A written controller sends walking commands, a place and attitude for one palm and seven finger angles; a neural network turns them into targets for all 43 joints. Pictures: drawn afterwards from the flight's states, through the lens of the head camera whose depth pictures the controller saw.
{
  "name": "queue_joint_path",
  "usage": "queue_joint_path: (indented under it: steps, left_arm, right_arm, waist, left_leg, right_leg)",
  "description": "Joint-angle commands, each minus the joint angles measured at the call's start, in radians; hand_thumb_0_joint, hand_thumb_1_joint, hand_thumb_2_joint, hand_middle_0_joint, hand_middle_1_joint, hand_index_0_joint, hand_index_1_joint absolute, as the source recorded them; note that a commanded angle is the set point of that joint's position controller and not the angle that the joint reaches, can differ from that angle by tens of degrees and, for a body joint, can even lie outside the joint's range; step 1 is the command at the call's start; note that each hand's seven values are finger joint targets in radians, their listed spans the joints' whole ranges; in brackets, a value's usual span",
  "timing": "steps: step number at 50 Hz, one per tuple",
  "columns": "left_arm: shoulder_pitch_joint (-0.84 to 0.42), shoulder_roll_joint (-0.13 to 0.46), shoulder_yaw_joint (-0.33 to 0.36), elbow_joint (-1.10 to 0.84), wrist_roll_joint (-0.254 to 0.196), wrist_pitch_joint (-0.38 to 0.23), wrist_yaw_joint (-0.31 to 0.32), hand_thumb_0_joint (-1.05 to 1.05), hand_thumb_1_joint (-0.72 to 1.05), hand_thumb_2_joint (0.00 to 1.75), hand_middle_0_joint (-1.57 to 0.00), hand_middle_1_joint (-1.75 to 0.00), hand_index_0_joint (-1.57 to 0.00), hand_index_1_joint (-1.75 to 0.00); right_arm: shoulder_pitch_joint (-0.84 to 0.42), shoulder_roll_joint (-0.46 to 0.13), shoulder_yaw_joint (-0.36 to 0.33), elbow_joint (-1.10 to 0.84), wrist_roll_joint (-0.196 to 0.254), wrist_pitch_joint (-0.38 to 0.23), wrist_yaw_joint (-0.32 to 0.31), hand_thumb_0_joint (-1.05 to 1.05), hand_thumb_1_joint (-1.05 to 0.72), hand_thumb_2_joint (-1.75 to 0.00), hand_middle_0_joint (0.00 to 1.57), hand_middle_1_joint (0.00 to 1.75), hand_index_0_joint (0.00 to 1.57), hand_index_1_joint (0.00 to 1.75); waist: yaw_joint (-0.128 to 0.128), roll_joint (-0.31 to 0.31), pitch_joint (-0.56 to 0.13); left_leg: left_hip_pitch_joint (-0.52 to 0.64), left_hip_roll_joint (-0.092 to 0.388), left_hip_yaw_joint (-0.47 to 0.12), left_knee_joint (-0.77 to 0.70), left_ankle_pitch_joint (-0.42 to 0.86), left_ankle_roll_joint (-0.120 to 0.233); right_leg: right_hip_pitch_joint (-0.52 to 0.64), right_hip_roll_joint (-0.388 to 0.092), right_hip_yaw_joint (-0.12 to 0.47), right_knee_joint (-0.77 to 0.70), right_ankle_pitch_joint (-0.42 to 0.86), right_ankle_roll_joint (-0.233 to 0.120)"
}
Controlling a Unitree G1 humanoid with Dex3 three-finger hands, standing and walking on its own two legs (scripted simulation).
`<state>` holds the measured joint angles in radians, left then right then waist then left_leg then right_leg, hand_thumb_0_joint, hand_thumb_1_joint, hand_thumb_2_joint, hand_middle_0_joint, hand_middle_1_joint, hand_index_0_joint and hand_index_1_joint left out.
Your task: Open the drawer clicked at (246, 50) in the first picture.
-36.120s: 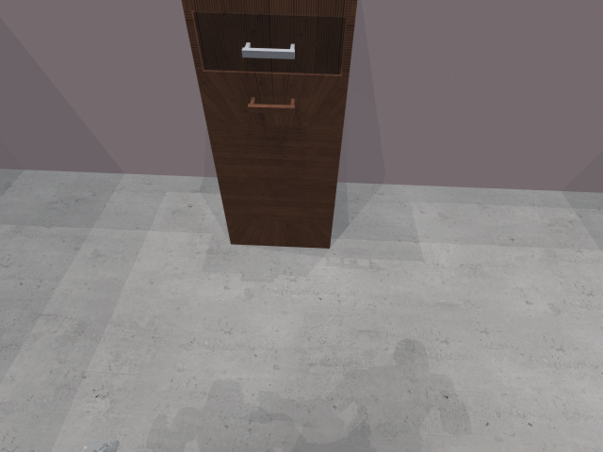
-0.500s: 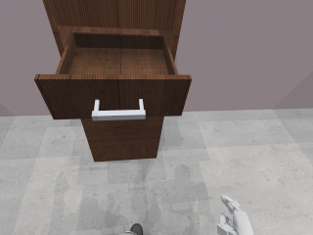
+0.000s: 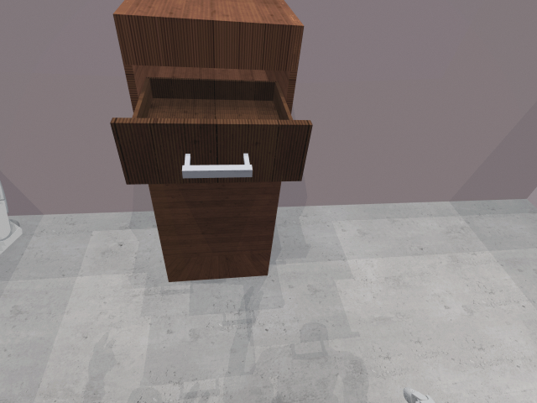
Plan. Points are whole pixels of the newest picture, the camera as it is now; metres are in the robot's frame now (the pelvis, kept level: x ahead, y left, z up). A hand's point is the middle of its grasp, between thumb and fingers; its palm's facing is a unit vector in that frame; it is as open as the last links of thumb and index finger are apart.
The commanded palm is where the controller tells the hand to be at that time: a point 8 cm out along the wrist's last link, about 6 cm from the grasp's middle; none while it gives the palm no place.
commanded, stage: stop stepping back and stand still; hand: left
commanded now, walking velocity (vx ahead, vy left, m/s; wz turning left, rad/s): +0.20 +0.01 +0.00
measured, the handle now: (217, 164) +0.54 +0.15 +0.08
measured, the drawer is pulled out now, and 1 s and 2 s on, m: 0.28 0.28 0.28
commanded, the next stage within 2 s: let the arm hang, fingers relaxed in 0.36 s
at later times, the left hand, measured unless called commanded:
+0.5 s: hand out of the picture +0.14 +0.27 +0.27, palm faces +0.60 -0.68 -0.41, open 7.4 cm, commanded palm none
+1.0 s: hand out of the picture -0.06 +0.19 -0.17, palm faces +0.13 -0.96 -0.26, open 7.1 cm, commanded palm none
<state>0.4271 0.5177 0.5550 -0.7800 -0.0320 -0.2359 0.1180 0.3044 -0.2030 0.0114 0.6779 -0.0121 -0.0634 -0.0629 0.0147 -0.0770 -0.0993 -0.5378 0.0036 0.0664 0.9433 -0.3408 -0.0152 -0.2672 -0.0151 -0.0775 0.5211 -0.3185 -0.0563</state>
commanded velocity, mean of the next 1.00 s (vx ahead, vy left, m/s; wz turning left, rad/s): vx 0.06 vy -0.02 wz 0.00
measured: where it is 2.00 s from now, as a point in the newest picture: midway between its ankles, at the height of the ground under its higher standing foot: outside the picture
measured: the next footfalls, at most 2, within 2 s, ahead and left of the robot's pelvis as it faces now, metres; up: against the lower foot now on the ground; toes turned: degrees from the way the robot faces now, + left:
left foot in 0.10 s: +0.02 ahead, +0.12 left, +0.00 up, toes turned +6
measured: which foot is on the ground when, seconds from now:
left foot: up 0.00-0.08, down 0.10-1.00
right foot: down 0.00-1.00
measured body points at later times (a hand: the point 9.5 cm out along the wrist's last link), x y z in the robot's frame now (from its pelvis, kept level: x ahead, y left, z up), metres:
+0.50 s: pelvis -0.04 +0.02 -0.02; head -0.07 +0.01 +0.43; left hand +0.10 +0.31 +0.29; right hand +0.10 -0.21 -0.12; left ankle -0.01 +0.14 -0.74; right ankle -0.04 -0.07 -0.73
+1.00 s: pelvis -0.04 -0.01 +0.00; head -0.01 -0.02 +0.45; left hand -0.06 +0.24 -0.15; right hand -0.03 -0.25 -0.16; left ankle -0.02 +0.12 -0.74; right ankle +0.00 -0.13 -0.74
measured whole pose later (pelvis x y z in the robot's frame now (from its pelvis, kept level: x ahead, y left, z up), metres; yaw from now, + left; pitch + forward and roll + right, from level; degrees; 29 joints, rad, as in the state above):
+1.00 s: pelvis -0.04 -0.01 +0.00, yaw +7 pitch -1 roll +0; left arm 0.26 0.21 0.04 1.05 0.01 0.03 0.02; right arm 0.30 -0.18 -0.03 1.06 -0.03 0.03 -0.03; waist -0.01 0.02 0.09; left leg -0.26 0.01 -0.02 0.47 -0.20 -0.02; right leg -0.26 -0.01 -0.01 0.49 -0.21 0.00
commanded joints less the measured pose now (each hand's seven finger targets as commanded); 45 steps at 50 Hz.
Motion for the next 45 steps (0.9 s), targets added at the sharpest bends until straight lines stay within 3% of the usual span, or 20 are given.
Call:
queue_joint_path:
  steps: [1,3,5,7,13,15,17,22,23,24,25,27,32,33,34,35,36,39,42,45]
  left_arm:
    - [-0.307,0.154,0.039,0.078,0.006,-0.024,0.058,0.00,0.90,0.90,-0.20,-0.30,-0.20,-0.30]
    - [-0.318,0.150,0.021,0.075,0.003,-0.028,0.064,0.00,0.90,0.90,-0.20,-0.30,-0.20,-0.30]
    - [-0.274,0.159,0.046,-0.014,-0.001,-0.025,0.055,0.00,0.90,0.90,-0.20,-0.30,-0.20,-0.30]
    - [-0.208,0.191,0.095,-0.004,-0.003,-0.024,0.038,0.00,0.90,0.90,-0.20,-0.30,-0.20,-0.30]
    - [-0.072,0.204,0.147,-0.188,-0.002,-0.040,0.055,0.00,0.90,0.90,-0.20,-0.30,-0.20,-0.30]
    - [-0.131,0.254,0.182,-0.186,-0.017,-0.046,0.061,0.00,0.90,0.90,-0.20,-0.30,-0.20,-0.30]
    - [-0.184,0.225,0.189,-0.107,-0.007,-0.068,0.065,0.00,0.90,0.90,-0.20,-0.30,-0.20,-0.30]
    - [-0.217,0.151,0.103,0.067,-0.016,-0.053,0.056,0.00,0.90,0.90,-0.20,-0.30,-0.20,-0.30]
    - [-0.026,-0.247,-0.416,0.812,0.079,0.168,-0.084,0.00,0.90,0.90,-0.20,-0.30,-0.20,-0.30]
    - [0.072,-0.301,-0.443,0.859,0.068,0.250,-0.115,0.00,0.90,0.90,-0.20,-0.30,-0.20,-0.30]
    - [-0.047,-0.281,-0.446,0.808,0.074,0.277,-0.116,0.00,0.90,0.90,-0.20,-0.30,-0.20,-0.30]
    - [-0.167,-0.258,-0.452,0.837,0.080,0.271,-0.123,0.00,0.90,0.90,-0.20,-0.30,-0.20,-0.30]
    - [-0.123,-0.193,-0.458,1.290,0.059,0.273,-0.135,0.00,0.90,0.90,-0.20,-0.30,-0.20,-0.30]
    - [-0.070,-0.149,-0.456,1.380,0.061,0.263,-0.130,0.00,0.90,0.90,-0.20,-0.30,-0.20,-0.30]
    - [-0.083,-0.077,-0.457,1.424,0.065,0.248,-0.121,0.00,0.90,0.90,-0.20,-0.30,-0.20,-0.30]
    - [-0.142,-0.042,-0.465,1.443,0.060,0.249,-0.118,0.00,0.90,0.90,-0.20,-0.30,-0.20,-0.30]
    - [-0.197,-0.044,-0.470,1.477,0.061,0.246,-0.117,0.00,0.90,0.90,-0.20,-0.30,-0.20,-0.30]
    - [-0.256,-0.196,-0.457,1.553,0.062,0.229,-0.094,0.00,0.90,0.90,-0.20,-0.30,-0.20,-0.30]
    - [-0.196,-0.245,-0.492,1.647,0.043,0.247,-0.097,0.00,0.90,0.90,-0.20,-0.30,-0.20,-0.30]
    - [-0.166,-0.233,-0.501,1.738,0.045,0.246,-0.101,0.00,0.90,0.90,-0.20,-0.30,-0.20,-0.30]
  right_arm:
    - [-0.142,-0.113,-0.032,-0.141,0.007,-0.093,-0.042,0.00,-0.90,-0.90,0.20,0.30,0.20,0.30]
    - [-0.125,-0.142,-0.043,-0.163,0.012,-0.099,-0.047,0.00,-0.90,-0.90,0.20,0.30,0.20,0.30]
    - [-0.135,-0.160,-0.062,-0.189,0.028,-0.098,-0.035,0.00,-0.90,-0.90,0.20,0.30,0.20,0.30]
    - [-0.163,-0.134,-0.057,-0.192,0.029,-0.099,-0.011,0.00,-0.90,-0.90,0.20,0.30,0.20,0.30]
    - [-0.209,-0.121,-0.053,-0.211,0.015,-0.088,0.010,0.00,-0.90,-0.90,0.20,0.30,0.20,0.30]
    - [-0.194,-0.102,-0.055,-0.197,0.019,-0.080,0.009,0.00,-0.90,-0.90,0.20,0.30,0.20,0.30]
    - [-0.145,-0.102,-0.064,-0.153,0.015,-0.100,0.009,0.00,-0.90,-0.90,0.20,0.30,0.20,0.30]
    - [-0.145,-0.092,-0.036,-0.137,0.017,-0.090,-0.020,0.00,-0.90,-0.90,0.20,0.30,0.20,0.30]
    - [-0.038,-0.216,-0.098,0.092,0.009,-0.122,0.068,0.00,-0.90,-0.90,0.20,0.30,0.20,0.30]
    - [0.003,-0.196,-0.104,0.075,0.003,-0.072,0.065,0.00,-0.90,-0.90,0.20,0.30,0.20,0.30]
    - [0.022,-0.230,-0.104,0.045,-0.004,-0.030,0.049,0.00,-0.90,-0.90,0.20,0.30,0.20,0.30]
    - [-0.033,-0.235,-0.102,0.007,-0.044,-0.038,0.034,0.00,-0.90,-0.90,0.20,0.30,0.20,0.30]
    - [-0.191,-0.217,-0.072,0.050,-0.049,0.046,0.042,0.00,-0.90,-0.90,0.20,0.30,0.20,0.30]
    - [-0.177,-0.179,-0.068,0.074,-0.034,0.057,0.045,0.00,-0.90,-0.90,0.20,0.30,0.20,0.30]
    - [-0.154,-0.126,-0.057,0.073,-0.015,0.069,0.052,0.00,-0.90,-0.90,0.20,0.30,0.20,0.30]
    - [-0.131,-0.116,-0.056,0.079,-0.013,0.078,0.058,0.00,-0.90,-0.90,0.20,0.30,0.20,0.30]
    - [-0.101,-0.103,-0.058,0.112,-0.016,0.080,0.059,0.00,-0.90,-0.90,0.20,0.30,0.20,0.30]
    - [0.003,-0.069,-0.068,0.189,-0.021,0.069,0.042,0.00,-0.90,-0.90,0.20,0.30,0.20,0.30]
    - [-0.033,-0.103,-0.062,0.253,-0.023,0.058,0.039,0.00,-0.90,-0.90,0.20,0.30,0.20,0.30]
    - [-0.047,-0.105,-0.066,0.281,-0.015,0.064,0.032,0.00,-0.90,-0.90,0.20,0.30,0.20,0.30]
  waist:
    - [-0.045,0.051,0.108]
    - [-0.046,0.179,0.100]
    - [-0.025,0.309,0.020]
    - [-0.055,0.312,0.100]
    - [-0.010,0.219,0.034]
    - [-0.014,-0.116,0.083]
    - [-0.045,0.030,0.034]
    - [-0.041,0.008,0.123]
    - [-0.120,0.201,0.108]
    - [-0.093,0.386,0.020]
    - [-0.106,0.229,0.053]
    - [-0.098,-0.020,0.071]
    - [0.032,0.104,0.075]
    - [0.051,0.000,0.063]
    - [0.028,-0.161,0.089]
    - [-0.004,-0.066,0.092]
    - [-0.039,0.050,0.075]
    - [-0.087,-0.077,0.030]
    - [-0.033,0.386,0.084]
    - [-0.005,0.155,0.142]
  left_leg:
    - [0.245,0.037,0.051,-0.339,-0.078,0.041]
    - [0.245,0.083,-0.095,-0.530,-0.227,0.085]
    - [0.281,0.273,-0.343,-0.633,-0.196,0.149]
    - [0.085,0.341,-0.476,-0.774,-0.457,0.194]
    - [-0.164,0.175,-0.123,-0.481,-0.353,0.076]
    - [-0.231,0.014,-0.008,0.104,-0.133,0.016]
    - [-0.119,0.076,-0.079,0.180,-0.066,0.014]
    - [0.291,0.048,0.026,-0.333,-0.007,0.036]
    - [0.310,0.176,-0.081,-0.298,0.258,0.079]
    - [0.408,0.269,-0.343,-0.449,0.523,0.173]
    - [0.329,0.384,-0.503,-0.532,0.486,0.252]
    - [0.222,0.395,-0.602,-0.543,0.320,0.306]
    - [-0.058,0.191,-0.206,-0.520,-0.063,0.118]
    - [-0.099,0.094,-0.130,-0.398,-0.159,0.069]
    - [-0.097,-0.017,-0.045,-0.221,-0.207,0.010]
    - [0.034,-0.025,-0.040,-0.110,-0.183,0.012]
    - [0.129,-0.025,-0.037,-0.065,-0.134,0.017]
    - [0.302,0.020,-0.077,-0.297,0.068,0.031]
    - [0.282,0.145,-0.267,-0.608,0.125,0.076]
    - [0.186,0.128,-0.244,-0.650,0.001,0.071]
  right_leg:
    - [-0.203,-0.221,0.191,-0.241,-0.426,-0.071]
    - [-0.149,-0.105,0.113,-0.037,-0.347,-0.017]
    - [-0.156,0.039,-0.055,0.309,-0.155,0.053]
    - [-0.189,0.011,0.046,0.481,-0.176,0.054]
    - [0.285,0.017,0.031,0.041,-0.220,-0.008]
    - [0.160,-0.346,0.632,-0.351,-0.341,-0.188]
    - [0.064,-0.335,0.494,-0.302,-0.242,-0.173]
    - [-0.184,-0.196,0.210,-0.240,-0.310,-0.081]
    - [-0.283,-0.221,-0.050,0.194,0.036,0.014]
    - [-0.381,-0.009,-0.022,0.491,-0.105,0.078]
    - [-0.444,-0.005,0.074,0.692,-0.286,0.080]
    - [-0.458,-0.052,0.183,0.777,-0.271,0.094]
    - [0.071,-0.024,0.061,0.251,-0.107,0.091]
    - [0.149,-0.026,0.114,0.098,-0.076,0.076]
    - [0.045,-0.198,0.411,-0.159,-0.265,-0.001]
    - [-0.096,-0.313,0.564,-0.325,-0.383,-0.074]
    - [-0.156,-0.276,0.535,-0.310,-0.368,-0.093]
    - [-0.108,-0.170,0.294,-0.137,0.084,-0.054]
    - [-0.036,-0.029,0.110,0.000,0.025,0.042]
    - [0.087,-0.036,0.110,-0.078,0.087,0.037]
